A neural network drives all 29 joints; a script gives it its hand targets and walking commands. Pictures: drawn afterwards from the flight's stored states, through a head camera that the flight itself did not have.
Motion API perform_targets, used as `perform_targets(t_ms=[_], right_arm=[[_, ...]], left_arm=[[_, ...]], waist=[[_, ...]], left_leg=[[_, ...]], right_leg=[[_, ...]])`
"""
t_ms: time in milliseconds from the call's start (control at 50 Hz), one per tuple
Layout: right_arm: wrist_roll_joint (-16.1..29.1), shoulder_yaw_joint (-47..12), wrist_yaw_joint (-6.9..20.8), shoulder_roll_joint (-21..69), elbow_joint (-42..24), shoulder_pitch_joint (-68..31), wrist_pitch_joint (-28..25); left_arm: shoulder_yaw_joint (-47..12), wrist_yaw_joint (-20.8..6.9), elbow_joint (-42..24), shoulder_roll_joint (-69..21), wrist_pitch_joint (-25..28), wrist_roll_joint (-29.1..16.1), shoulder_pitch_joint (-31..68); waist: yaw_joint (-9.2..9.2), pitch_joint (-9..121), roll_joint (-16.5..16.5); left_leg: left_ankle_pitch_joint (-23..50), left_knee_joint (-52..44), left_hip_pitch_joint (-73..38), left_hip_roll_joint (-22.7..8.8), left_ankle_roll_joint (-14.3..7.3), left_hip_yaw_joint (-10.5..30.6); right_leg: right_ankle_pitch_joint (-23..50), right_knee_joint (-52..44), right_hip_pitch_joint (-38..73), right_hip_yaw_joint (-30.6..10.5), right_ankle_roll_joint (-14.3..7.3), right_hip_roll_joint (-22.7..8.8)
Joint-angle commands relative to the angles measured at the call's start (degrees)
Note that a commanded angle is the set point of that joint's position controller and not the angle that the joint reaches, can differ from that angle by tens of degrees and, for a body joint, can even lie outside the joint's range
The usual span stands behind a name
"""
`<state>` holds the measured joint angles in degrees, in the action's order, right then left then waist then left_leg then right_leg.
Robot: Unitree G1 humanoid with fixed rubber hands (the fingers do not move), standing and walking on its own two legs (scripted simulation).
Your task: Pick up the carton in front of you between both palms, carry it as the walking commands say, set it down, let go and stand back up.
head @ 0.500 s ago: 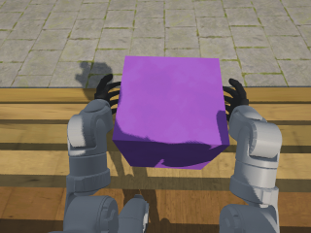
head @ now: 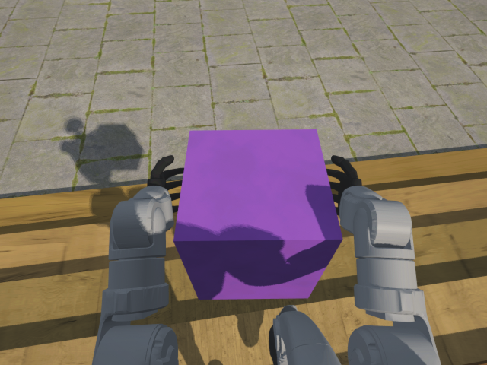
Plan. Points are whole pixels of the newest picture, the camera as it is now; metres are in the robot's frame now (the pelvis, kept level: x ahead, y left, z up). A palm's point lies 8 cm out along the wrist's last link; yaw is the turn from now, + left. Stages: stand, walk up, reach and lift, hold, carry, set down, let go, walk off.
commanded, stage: carry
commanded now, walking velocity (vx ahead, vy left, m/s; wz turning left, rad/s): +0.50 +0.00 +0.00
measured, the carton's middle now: (253, 220) +0.34 -0.02 -0.01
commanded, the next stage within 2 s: none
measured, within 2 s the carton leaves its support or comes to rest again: neither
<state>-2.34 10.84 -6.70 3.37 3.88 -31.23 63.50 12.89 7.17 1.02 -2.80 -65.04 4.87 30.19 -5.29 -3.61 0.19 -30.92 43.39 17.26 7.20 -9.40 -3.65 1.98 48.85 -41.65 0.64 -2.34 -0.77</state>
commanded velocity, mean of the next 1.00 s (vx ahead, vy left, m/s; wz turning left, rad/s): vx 0.50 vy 0.00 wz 0.00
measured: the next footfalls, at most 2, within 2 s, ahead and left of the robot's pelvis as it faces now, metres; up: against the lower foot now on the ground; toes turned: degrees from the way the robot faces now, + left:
right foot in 0.12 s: +0.25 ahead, -0.04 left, -0.10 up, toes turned +1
left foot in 0.56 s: +0.55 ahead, +0.09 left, -0.20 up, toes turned +0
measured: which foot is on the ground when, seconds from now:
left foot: down 0.00-0.14, up 0.16-0.54, down 0.56-1.00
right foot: up 0.00-0.10, down 0.12-0.56, up 0.58-0.96, down 0.98-1.00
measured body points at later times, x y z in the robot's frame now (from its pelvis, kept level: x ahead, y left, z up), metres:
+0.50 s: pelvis +0.35 +0.01 -0.12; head +0.39 +0.00 +0.32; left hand +0.70 +0.19 -0.03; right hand +0.72 -0.11 -0.04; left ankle +0.51 +0.13 -0.83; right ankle +0.21 -0.04 -0.80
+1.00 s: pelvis +0.71 +0.02 -0.27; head +0.73 +0.03 +0.18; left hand +1.08 +0.16 -0.15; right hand +1.07 -0.14 -0.15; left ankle +0.54 +0.09 -0.87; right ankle +0.82 -0.03 -0.99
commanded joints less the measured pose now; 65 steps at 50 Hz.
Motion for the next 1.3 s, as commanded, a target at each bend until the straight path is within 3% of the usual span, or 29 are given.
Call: perform_targets(t_ms=[0,40,80,100,120,140,180,220,240,320,440,480,520,540,560,600,620,640,760,860,900,940,960,980,1000,1040,1060,1180,1280], right_arm=[[26.7,-42.8,14.9,64.4,-10.1,-37.3,-2.4],[27.4,-44.5,14.9,62.4,-11.3,-36.1,-3.2],[27.4,-45.5,15.0,59.9,-12.2,-35.9,-3.4],[27.1,-45.6,14.9,58.3,-11.7,-36.9,-3.0],[25.8,-44.7,14.6,56.5,-11.1,-37.0,-2.6],[24.2,-42.3,14.0,53.7,-9.4,-34.8,-1.1],[20.4,-38.0,12.4,49.2,-8.2,-31.1,0.9],[17.8,-35.2,11.4,49.4,-7.9,-32.7,1.0],[16.5,-33.8,11.3,49.5,-6.6,-32.5,0.8],[15.5,-34.2,11.2,53.0,-5.8,-35.0,-0.9],[15.8,-37.0,9.6,53.1,-10.4,-36.9,-1.2],[15.5,-37.0,9.1,51.0,-10.5,-35.7,-0.5],[15.1,-36.4,9.1,48.8,-9.7,-33.5,0.3],[15.0,-35.9,9.5,47.6,-8.5,-32.3,0.7],[15.4,-35.4,9.8,45.9,-7.0,-33.2,1.2],[19.2,-37.1,10.8,48.6,-5.2,-34.9,1.9],[21.6,-38.3,11.4,51.9,-6.7,-39.0,2.0],[24.4,-40.1,12.1,55.2,-8.3,-42.3,2.1],[29.8,-43.0,13.9,63.4,-8.5,-45.8,-0.5],[30.3,-43.2,14.1,62.0,-9.7,-41.8,-2.2],[29.8,-43.1,14.1,60.2,-9.0,-39.6,-2.2],[28.5,-42.8,14.1,58.6,-6.7,-36.5,-1.9],[27.5,-42.3,14.1,57.7,-5.8,-36.6,-1.6],[26.1,-41.1,13.9,56.2,-5.3,-37.5,-1.3],[24.7,-39.0,13.3,54.6,-3.1,-35.9,0.2],[22.0,-36.7,12.2,52.4,-3.0,-36.3,1.3],[20.7,-35.7,11.7,53.4,-3.0,-36.3,1.1],[17.4,-34.8,10.7,57.0,-4.8,-36.7,-1.8],[15.2,-36.4,9.6,55.3,-8.1,-34.7,-3.2]], left_arm=[[-42.2,-10.9,-6.2,-61.3,3.9,-20.4,35.4],[-42.7,-10.8,-8.2,-58.1,4.3,-19.7,34.6],[-42.5,-10.9,-9.7,-54.9,4.0,-19.2,33.1],[-41.7,-11.1,-8.9,-52.6,3.7,-18.8,31.0],[-41.5,-11.5,-8.0,-50.7,2.9,-18.8,29.9],[-41.3,-11.8,-5.4,-49.1,2.1,-19.8,31.0],[-43.0,-12.7,-4.5,-50.6,0.7,-23.7,31.7],[-44.9,-13.9,-5.3,-56.0,0.5,-28.5,39.1],[-45.6,-14.4,-5.2,-58.2,0.5,-30.4,42.0],[-46.4,-15.5,-3.8,-63.4,2.4,-33.0,45.9],[-44.6,-15.3,-4.5,-62.6,3.6,-33.0,42.1],[-43.7,-15.1,-3.1,-60.8,3.1,-32.2,39.6],[-42.9,-15.1,-1.4,-59.6,2.5,-31.3,38.0],[-42.0,-15.0,-0.8,-58.2,2.0,-30.3,38.5],[-41.4,-14.7,0.3,-57.5,1.1,-29.1,39.1],[-37.9,-13.3,0.9,-53.4,-0.5,-25.7,36.7],[-37.6,-12.7,-0.4,-53.6,-0.6,-24.9,39.6],[-36.7,-12.1,-0.8,-54.2,-0.4,-23.7,39.8],[-36.6,-11.1,-3.4,-56.5,2.0,-20.0,38.8],[-38.9,-10.1,-6.7,-54.9,3.1,-18.6,37.2],[-38.7,-9.9,-7.4,-52.4,2.7,-18.0,36.2],[-38.7,-10.2,-6.6,-50.4,2.1,-17.8,34.3],[-38.1,-10.6,-5.2,-49.1,1.7,-17.9,32.6],[-38.2,-11.2,-4.1,-48.6,1.1,-18.3,32.2],[-38.0,-11.7,-0.8,-48.1,0.5,-19.5,32.7],[-40.1,-12.9,-0.2,-52.3,0.3,-23.7,35.0],[-41.4,-13.6,-1.7,-55.2,0.2,-26.1,38.9],[-45.4,-15.4,-3.9,-65.5,3.4,-33.2,46.8],[-45.6,-15.6,-4.4,-64.5,5.2,-33.4,42.3]], waist=[[-3.60,27.4,-2.6],[-1.54,26.3,-5.2],[8.59,31.9,-7.1],[15.79,30.5,0.6],[15.37,25.9,9.4],[8.87,31.0,10.9],[10.87,33.7,7.2],[8.93,31.4,-0.9],[8.10,27.9,-4.7],[9.73,27.2,1.0],[14.42,24.2,4.1],[11.88,26.8,7.8],[2.03,30.3,5.9],[-2.53,28.3,-3.7],[1.86,29.9,-12.2],[0.36,35.7,-10.2],[1.08,33.7,-4.6],[1.91,30.0,2.1],[0.63,29.4,-5.3],[-3.38,26.3,-4.1],[-1.69,25.2,-7.2],[6.76,30.6,-7.7],[12.71,30.4,-0.6],[12.36,26.3,7.9],[7.87,32.6,12.5],[10.64,32.2,6.9],[9.28,31.6,-1.2],[9.88,29.9,3.4],[14.44,26.5,2.4]], left_leg=[[51.2,1.4,-24.0,-7.3,2.5,10.4],[43.0,5.3,-13.9,-5.8,2.7,7.4],[55.1,21.3,-4.2,-9.2,4.9,3.4],[51.7,36.0,3.5,-7.4,7.7,-0.4],[4.8,49.6,15.0,-2.1,8.0,-1.9],[-6.4,50.8,27.8,-1.6,8.6,6.5],[-5.0,47.6,35.8,-4.8,7.7,9.3],[2.9,37.8,34.9,-7.5,6.8,10.5],[5.1,29.7,30.6,-8.1,7.8,9.2],[19.3,21.7,26.2,-9.1,7.9,5.7],[46.8,-13.4,11.6,-3.2,7.2,-1.9],[57.2,-12.8,0.8,-3.8,5.6,-2.9],[50.6,-16.8,-13.1,-4.9,3.8,-3.2],[50.0,-19.9,-20.2,-8.6,1.9,1.1],[77.8,-4.0,-36.0,-20.4,-2.1,13.9],[42.6,-8.3,-38.5,-26.7,-10.8,34.5],[30.9,-10.1,-32.9,-25.8,-11.0,36.9],[31.0,-10.5,-25.6,-22.9,-8.1,33.0],[51.3,-7.6,-16.5,-17.7,-4.5,22.8],[38.6,0.6,-12.6,-8.0,-1.1,12.7],[33.2,4.7,-8.2,-7.3,-0.1,10.0],[45.4,19.9,-2.5,-9.7,2.8,5.7],[45.2,32.3,4.4,-8.7,5.4,3.3],[2.3,46.6,15.7,-3.4,6.7,1.1],[-7.7,50.9,29.0,-2.4,8.0,6.9],[-2.3,45.0,38.1,-6.1,6.8,9.1],[3.2,39.6,35.5,-7.3,6.7,9.6],[17.6,22.0,28.8,-9.0,7.7,6.1],[43.4,-10.5,16.9,-3.8,7.1,-0.7]], right_leg=[[13.9,-18.7,3.2,8.0,0.2,5.9],[22.3,-24.6,18.1,8.9,-1.1,7.0],[22.2,-19.3,38.2,5.6,-4.0,4.7],[19.8,-23.2,47.0,4.7,-6.0,2.6],[29.1,-22.8,51.3,-2.7,-7.0,-4.3],[40.4,-11.7,65.4,-19.5,-13.6,-14.8],[8.6,-15.2,62.3,-32.2,-20.5,-17.6],[1.9,-15.3,51.5,-33.5,-18.9,-15.8],[3.8,-17.6,42.8,-30.0,-17.3,-14.6],[17.1,-15.4,37.5,-22.0,-13.1,-11.0],[4.2,-6.7,33.3,-9.0,-8.3,1.1],[1.3,2.3,30.8,-5.5,-7.0,0.6],[16.7,19.8,27.1,-2.1,-4.2,-0.8],[0.7,35.8,17.9,0.8,-2.0,2.7],[-39.3,46.1,-0.5,0.7,-0.2,6.1],[-37.6,45.4,-13.0,-4.7,-0.2,4.1],[-37.1,42.1,-13.2,-5.5,-0.1,1.6],[-30.3,34.3,-11.6,-6.0,-0.4,0.4],[-12.2,15.5,-4.4,-1.2,-0.3,-0.4],[13.2,-16.1,8.1,5.3,-0.3,4.5],[18.9,-22.0,17.4,6.1,-1.4,4.8],[21.2,-18.8,35.0,6.1,-3.5,4.2],[15.5,-21.5,44.6,4.7,-4.9,2.8],[28.0,-19.9,49.5,-3.2,-6.1,-5.3],[37.2,-9.4,64.9,-20.9,-13.1,-16.4],[3.0,-15.5,58.8,-32.2,-18.3,-16.3],[-2.7,-17.5,52.6,-31.5,-16.6,-15.2],[16.3,-13.9,41.4,-22.3,-13.6,-11.6],[5.1,-7.9,36.9,-10.6,-9.1,-0.1]])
